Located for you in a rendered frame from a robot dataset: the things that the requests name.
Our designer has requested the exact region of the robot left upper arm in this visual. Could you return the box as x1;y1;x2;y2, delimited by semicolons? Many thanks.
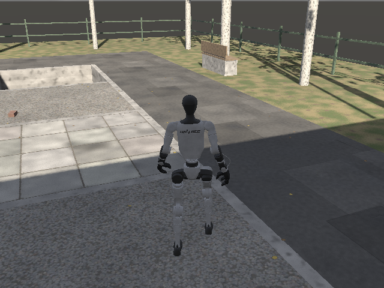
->
161;121;178;154

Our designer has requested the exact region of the robot left hand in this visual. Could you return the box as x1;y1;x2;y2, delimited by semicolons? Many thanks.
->
157;163;171;173

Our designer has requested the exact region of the robot shin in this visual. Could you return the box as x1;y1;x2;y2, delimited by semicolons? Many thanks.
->
204;188;212;226
173;206;182;248

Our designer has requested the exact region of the robot right hand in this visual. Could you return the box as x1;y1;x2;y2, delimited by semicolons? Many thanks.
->
216;170;230;186

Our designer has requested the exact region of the left robot shin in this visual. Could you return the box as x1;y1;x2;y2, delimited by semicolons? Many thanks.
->
173;206;182;248

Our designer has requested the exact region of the right robot shin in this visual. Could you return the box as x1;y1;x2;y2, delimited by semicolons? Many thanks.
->
204;188;212;226

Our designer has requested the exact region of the robot right forearm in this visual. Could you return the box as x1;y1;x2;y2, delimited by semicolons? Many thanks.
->
214;145;228;173

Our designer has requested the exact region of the robot right upper arm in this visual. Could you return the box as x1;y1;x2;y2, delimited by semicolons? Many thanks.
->
203;121;220;155

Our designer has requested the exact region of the robot left forearm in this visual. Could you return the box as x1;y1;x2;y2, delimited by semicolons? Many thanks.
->
158;146;168;166

